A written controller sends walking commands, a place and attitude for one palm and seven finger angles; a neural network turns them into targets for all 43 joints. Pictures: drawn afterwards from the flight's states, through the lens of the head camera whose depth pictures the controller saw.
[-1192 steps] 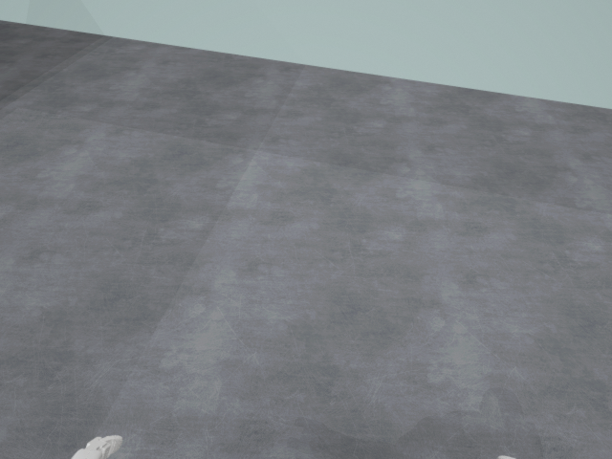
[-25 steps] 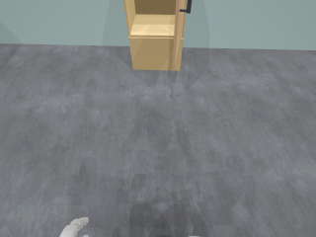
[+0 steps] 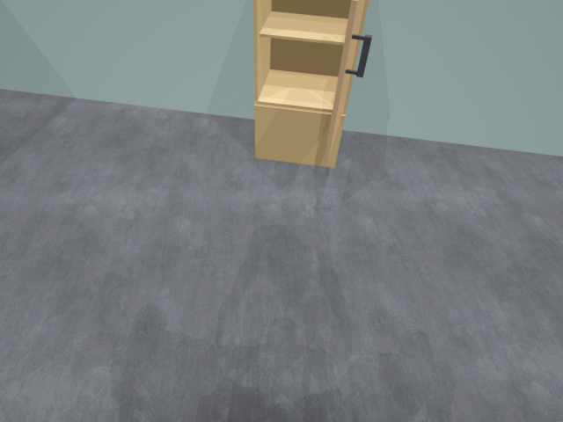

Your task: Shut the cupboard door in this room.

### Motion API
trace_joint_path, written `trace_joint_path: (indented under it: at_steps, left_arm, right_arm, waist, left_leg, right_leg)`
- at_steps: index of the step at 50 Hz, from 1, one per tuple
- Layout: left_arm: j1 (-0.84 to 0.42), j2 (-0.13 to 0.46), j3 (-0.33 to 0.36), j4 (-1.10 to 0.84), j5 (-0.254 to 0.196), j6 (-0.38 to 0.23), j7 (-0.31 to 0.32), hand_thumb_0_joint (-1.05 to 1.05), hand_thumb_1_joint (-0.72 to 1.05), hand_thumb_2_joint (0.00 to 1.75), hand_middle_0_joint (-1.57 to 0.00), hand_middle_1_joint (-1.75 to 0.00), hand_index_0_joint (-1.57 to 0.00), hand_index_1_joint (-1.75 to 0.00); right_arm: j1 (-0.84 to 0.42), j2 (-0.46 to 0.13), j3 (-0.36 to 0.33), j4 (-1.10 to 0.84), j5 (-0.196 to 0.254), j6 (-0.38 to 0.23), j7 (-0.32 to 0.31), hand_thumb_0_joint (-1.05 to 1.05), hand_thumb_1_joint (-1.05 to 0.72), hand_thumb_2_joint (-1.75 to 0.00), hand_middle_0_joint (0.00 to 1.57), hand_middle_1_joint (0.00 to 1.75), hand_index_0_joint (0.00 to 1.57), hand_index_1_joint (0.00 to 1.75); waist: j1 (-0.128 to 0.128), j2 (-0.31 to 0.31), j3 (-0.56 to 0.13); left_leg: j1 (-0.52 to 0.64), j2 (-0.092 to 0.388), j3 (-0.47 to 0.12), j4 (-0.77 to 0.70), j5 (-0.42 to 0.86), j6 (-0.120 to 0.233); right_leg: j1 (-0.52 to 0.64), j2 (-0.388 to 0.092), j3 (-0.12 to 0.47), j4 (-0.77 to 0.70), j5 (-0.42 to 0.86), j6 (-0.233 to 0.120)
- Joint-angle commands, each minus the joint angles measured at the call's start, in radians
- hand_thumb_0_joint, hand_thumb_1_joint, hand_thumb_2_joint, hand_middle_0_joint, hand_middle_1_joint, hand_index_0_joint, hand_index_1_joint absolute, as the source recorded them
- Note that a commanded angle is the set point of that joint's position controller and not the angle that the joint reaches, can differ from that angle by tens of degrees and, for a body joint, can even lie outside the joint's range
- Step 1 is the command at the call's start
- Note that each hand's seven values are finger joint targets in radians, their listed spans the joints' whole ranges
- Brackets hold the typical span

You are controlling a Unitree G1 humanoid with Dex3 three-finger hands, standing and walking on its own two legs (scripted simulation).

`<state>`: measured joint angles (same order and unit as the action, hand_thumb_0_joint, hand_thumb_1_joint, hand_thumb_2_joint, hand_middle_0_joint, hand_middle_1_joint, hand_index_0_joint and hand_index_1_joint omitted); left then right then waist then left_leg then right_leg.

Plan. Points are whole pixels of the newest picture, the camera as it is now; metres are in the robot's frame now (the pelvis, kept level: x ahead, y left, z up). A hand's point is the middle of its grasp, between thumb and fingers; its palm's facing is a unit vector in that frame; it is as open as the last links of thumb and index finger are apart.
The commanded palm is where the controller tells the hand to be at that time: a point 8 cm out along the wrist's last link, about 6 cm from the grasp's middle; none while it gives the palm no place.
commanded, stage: look at it before walking up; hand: left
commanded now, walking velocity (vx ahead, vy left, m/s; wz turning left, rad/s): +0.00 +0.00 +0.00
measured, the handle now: (357, 55) +1.20 -0.17 +0.03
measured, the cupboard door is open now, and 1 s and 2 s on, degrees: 83 83 83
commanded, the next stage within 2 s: walk around to get in front in 0.40 s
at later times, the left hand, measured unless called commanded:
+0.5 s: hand out of the picture -0.02 +0.16 -0.18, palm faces +0.02 -0.99 -0.14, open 7.4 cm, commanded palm none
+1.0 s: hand out of the picture +0.06 +0.16 -0.17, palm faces -0.14 -0.95 -0.29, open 7.4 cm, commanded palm none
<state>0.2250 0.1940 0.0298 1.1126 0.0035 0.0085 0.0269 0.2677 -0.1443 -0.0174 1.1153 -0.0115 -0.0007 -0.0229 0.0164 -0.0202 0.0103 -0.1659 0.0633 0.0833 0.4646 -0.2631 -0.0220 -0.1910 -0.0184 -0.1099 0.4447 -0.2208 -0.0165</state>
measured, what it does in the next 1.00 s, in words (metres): lifts its left foot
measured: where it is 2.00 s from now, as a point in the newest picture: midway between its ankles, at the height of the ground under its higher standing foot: outside the picture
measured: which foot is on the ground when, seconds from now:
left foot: down 0.00-0.86, up 0.88-1.00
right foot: down 0.00-1.00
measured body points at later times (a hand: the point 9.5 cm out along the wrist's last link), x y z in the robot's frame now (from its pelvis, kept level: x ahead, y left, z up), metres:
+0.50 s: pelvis +0.00 +0.02 +0.00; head +0.00 +0.02 +0.45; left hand -0.02 +0.22 -0.16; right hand -0.02 -0.19 -0.16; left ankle -0.01 +0.13 -0.74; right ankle +0.01 -0.11 -0.74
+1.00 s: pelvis -0.01 -0.03 -0.01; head +0.03 -0.07 +0.44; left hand +0.07 +0.21 -0.14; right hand +0.00 -0.28 -0.18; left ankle -0.01 +0.14 -0.66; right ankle -0.01 -0.09 -0.74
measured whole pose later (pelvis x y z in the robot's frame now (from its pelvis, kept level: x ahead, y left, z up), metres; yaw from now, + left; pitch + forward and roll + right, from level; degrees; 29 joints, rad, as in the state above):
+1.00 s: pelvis -0.01 -0.03 -0.01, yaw -14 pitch +0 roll +3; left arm 0.23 0.17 0.07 1.01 0.01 0.01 0.02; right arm 0.14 -0.21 -0.08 1.02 -0.01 0.05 -0.02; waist 0.02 0.03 0.12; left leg -0.44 0.08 0.06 1.10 -0.45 -0.05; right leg -0.31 0.02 -0.05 0.60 -0.29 -0.09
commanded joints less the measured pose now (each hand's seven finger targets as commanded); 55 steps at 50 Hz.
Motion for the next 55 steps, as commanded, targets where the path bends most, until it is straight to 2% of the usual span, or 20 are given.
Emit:
trace_joint_path:
  at_steps: [1,6,13,27,31,34,35,37,39,41,42,43,44,45,46,47,49,51,54,55]
  left_arm:
    - [0.052,0.052,-0.014,-0.004,0.003,-0.026,0.0,0.0,0.9,0.9,-0.2,-0.3,-0.2,-0.3]
    - [0.086,0.046,-0.023,0.022,0.006,-0.03,0.002,0.0,0.9,0.9,-0.2,-0.3,-0.2,-0.3]
    - [0.131,0.033,-0.026,0.044,0.007,-0.034,0.008,0.0,0.9,0.9,-0.2,-0.3,-0.2,-0.3]
    - [0.141,0.008,-0.017,0.038,0.009,-0.023,0.015,0.0,0.9,0.9,-0.2,-0.3,-0.2,-0.3]
    - [0.095,0.029,0.013,0.0,0.014,0.0,0.003,0.0,0.9,0.9,-0.2,-0.3,-0.2,-0.3]
    - [0.077,0.026,0.031,-0.043,0.02,0.016,-0.009,0.0,0.9,0.9,-0.2,-0.3,-0.2,-0.3]
    - [0.074,0.021,0.036,-0.056,0.023,0.021,-0.012,0.0,0.9,0.9,-0.2,-0.3,-0.2,-0.3]
    - [0.06,0.014,0.044,-0.087,0.027,0.027,-0.016,0.0,0.9,0.9,-0.2,-0.3,-0.2,-0.3]
    - [0.034,0.015,0.05,-0.119,0.028,0.025,-0.02,0.0,0.9,0.9,-0.2,-0.3,-0.2,-0.3]
    - [0.091,0.014,0.054,-0.114,0.024,0.011,-0.023,0.0,0.9,0.9,-0.2,-0.3,-0.2,-0.3]
    - [0.151,0.038,0.058,-0.1,0.024,0.001,-0.023,0.0,0.9,0.9,-0.2,-0.3,-0.2,-0.3]
    - [0.199,0.146,0.071,-0.09,0.034,-0.015,-0.013,0.0,0.9,0.9,-0.2,-0.3,-0.2,-0.3]
    - [0.215,0.199,0.078,-0.081,0.019,-0.012,-0.003,0.0,0.9,0.9,-0.2,-0.3,-0.2,-0.3]
    - [0.199,0.178,0.075,-0.089,0.01,-0.007,0.002,0.0,0.9,0.9,-0.2,-0.3,-0.2,-0.3]
    - [0.147,0.171,0.081,-0.108,0.012,-0.008,0.007,0.0,0.9,0.9,-0.2,-0.3,-0.2,-0.3]
    - [0.099,0.159,0.077,-0.124,0.01,-0.005,0.005,0.0,0.9,0.9,-0.2,-0.3,-0.2,-0.3]
    - [0.07,0.15,0.071,-0.147,0.007,-0.008,0.002,0.0,0.9,0.9,-0.2,-0.3,-0.2,-0.3]
    - [0.071,0.173,0.073,-0.157,0.006,-0.014,-0.003,0.0,0.9,0.9,-0.2,-0.3,-0.2,-0.3]
    - [0.091,0.18,0.076,-0.164,0.006,-0.014,-0.006,0.0,0.9,0.9,-0.2,-0.3,-0.2,-0.3]
    - [0.09,0.184,0.077,-0.168,0.008,-0.012,-0.005,0.0,0.9,0.9,-0.2,-0.3,-0.2,-0.3]
  right_arm:
    - [0.041,-0.083,-0.009,-0.02,0.006,-0.015,-0.008,0.0,-0.9,-0.9,0.2,0.3,0.2,0.3]
    - [0.052,-0.092,-0.007,-0.012,0.007,-0.013,-0.007,0.0,-0.9,-0.9,0.2,0.3,0.2,0.3]
    - [0.06,-0.094,-0.005,0.004,0.01,-0.022,-0.009,0.0,-0.9,-0.9,0.2,0.3,0.2,0.3]
    - [0.098,-0.055,-0.012,0.025,0.006,-0.021,-0.016,0.0,-0.9,-0.9,0.2,0.3,0.2,0.3]
    - [0.077,-0.088,-0.039,0.0,0.004,-0.004,-0.023,0.0,-0.9,-0.9,0.2,0.3,0.2,0.3]
    - [0.043,-0.134,-0.064,-0.042,-0.001,0.003,-0.024,0.0,-0.9,-0.9,0.2,0.3,0.2,0.3]
    - [0.028,-0.148,-0.073,-0.055,-0.002,0.002,-0.024,0.0,-0.9,-0.9,0.2,0.3,0.2,0.3]
    - [0.019,-0.161,-0.084,-0.072,-0.005,-0.003,-0.022,0.0,-0.9,-0.9,0.2,0.3,0.2,0.3]
    - [0.014,-0.164,-0.089,-0.085,-0.011,-0.005,-0.019,0.0,-0.9,-0.9,0.2,0.3,0.2,0.3]
    - [-0.026,-0.177,-0.094,-0.098,-0.015,-0.003,-0.016,0.0,-0.9,-0.9,0.2,0.3,0.2,0.3]
    - [-0.044,-0.178,-0.094,-0.111,-0.01,0.0,-0.014,0.0,-0.9,-0.9,0.2,0.3,0.2,0.3]
    - [-0.041,-0.129,-0.087,-0.143,-0.001,0.008,-0.009,0.0,-0.9,-0.9,0.2,0.3,0.2,0.3]
    - [-0.103,-0.099,-0.072,-0.189,0.001,0.014,-0.006,0.0,-0.9,-0.9,0.2,0.3,0.2,0.3]
    - [-0.113,-0.114,-0.073,-0.186,0.004,0.026,-0.01,0.0,-0.9,-0.9,0.2,0.3,0.2,0.3]
    - [-0.109,-0.115,-0.074,-0.177,0.001,0.03,-0.008,0.0,-0.9,-0.9,0.2,0.3,0.2,0.3]
    - [-0.123,-0.132,-0.078,-0.173,-0.001,0.032,-0.007,0.0,-0.9,-0.9,0.2,0.3,0.2,0.3]
    - [-0.123,-0.141,-0.077,-0.168,-0.004,0.034,-0.001,0.0,-0.9,-0.9,0.2,0.3,0.2,0.3]
    - [-0.126,-0.149,-0.077,-0.172,-0.005,0.037,0.001,0.0,-0.9,-0.9,0.2,0.3,0.2,0.3]
    - [-0.15,-0.167,-0.076,-0.187,-0.005,0.043,-0.002,0.0,-0.9,-0.9,0.2,0.3,0.2,0.3]
    - [-0.161,-0.172,-0.075,-0.196,-0.005,0.044,-0.004,0.0,-0.9,-0.9,0.2,0.3,0.2,0.3]
  waist:
    - [-0.01,0.072,0.07]
    - [-0.02,0.008,0.082]
    - [-0.018,0.013,0.043]
    - [-0.013,0.035,0.106]
    - [-0.016,0.084,0.13]
    - [-0.01,0.136,0.116]
    - [-0.01,0.163,0.1]
    - [-0.017,0.194,0.058]
    - [-0.024,0.177,0.043]
    - [0.012,0.131,0.007]
    - [0.041,0.043,-0.02]
    - [0.055,-0.288,-0.036]
    - [0.065,-0.358,0.0]
    - [0.052,-0.23,0.008]
    - [0.034,-0.231,0.012]
    - [0.021,-0.164,0.031]
    - [0.01,-0.076,-0.006]
    - [0.009,-0.05,-0.044]
    - [0.022,-0.07,-0.059]
    - [0.021,-0.075,-0.055]
  left_leg:
    - [-0.033,0.089,-0.072,-0.167,0.068,0.019]
    - [0.002,0.083,-0.067,-0.181,0.04,0.024]
    - [0.021,0.083,-0.064,-0.18,0.069,0.031]
    - [-0.021,0.083,-0.047,-0.154,0.055,0.034]
    - [-0.051,0.135,-0.058,-0.135,-0.027,0.052]
    - [-0.078,0.216,-0.105,-0.173,-0.12,0.091]
    - [-0.074,0.257,-0.118,-0.186,-0.105,0.116]
    - [-0.023,0.318,-0.119,-0.179,0.04,0.171]
    - [-0.009,0.338,-0.08,-0.122,0.212,0.186]
    - [-0.009,0.307,0.01,0.018,0.332,0.138]
    - [-0.047,0.258,0.067,0.159,0.282,0.081]
    - [-0.24,0.12,0.141,0.415,-0.036,-0.003]
    - [-0.379,0.01,0.059,0.566,-0.364,-0.035]
    - [-0.376,0.027,-0.039,0.648,-0.333,-0.026]
    - [-0.41,0.041,-0.066,0.689,-0.28,-0.026]
    - [-0.427,0.043,-0.083,0.722,-0.213,-0.03]
    - [-0.409,0.044,-0.093,0.719,-0.116,-0.04]
    - [-0.411,0.033,-0.099,0.708,-0.078,-0.052]
    - [-0.432,0.02,-0.118,0.696,-0.051,-0.063]
    - [-0.444,0.02,-0.124,0.691,-0.054,-0.067]
  right_leg:
    - [-0.003,-0.104,0.115,-0.124,0.088,0.012]
    - [-0.036,-0.105,0.128,-0.15,0.046,0.016]
    - [-0.014,-0.106,0.122,-0.133,0.079,0.019]
    - [-0.061,-0.098,0.134,-0.094,0.094,0.011]
    - [-0.141,-0.064,0.141,0.0,0.064,0.002]
    - [-0.187,-0.024,0.104,0.155,0.0,0.008]
    - [-0.204,-0.016,0.081,0.248,-0.051,0.014]
    - [-0.257,-0.021,0.062,0.414,-0.201,0.024]
    - [-0.255,-0.036,0.06,0.422,-0.256,0.026]
    - [-0.145,-0.035,0.045,0.238,-0.149,0.025]
    - [-0.042,-0.043,0.067,0.067,0.044,0.02]
    - [0.074,-0.229,0.385,-0.094,0.376,-0.039]
    - [0.08,-0.353,0.548,-0.113,0.638,-0.134]
    - [0.063,-0.349,0.495,-0.118,0.574,-0.171]
    - [0.049,-0.309,0.491,-0.134,0.456,-0.156]
    - [0.049,-0.274,0.471,-0.119,0.392,-0.144]
    - [0.061,-0.226,0.416,-0.108,0.379,-0.106]
    - [0.105,-0.204,0.395,-0.103,0.393,-0.087]
    - [0.144,-0.176,0.412,-0.109,0.394,-0.041]
    - [0.149,-0.18,0.425,-0.111,0.39,-0.046]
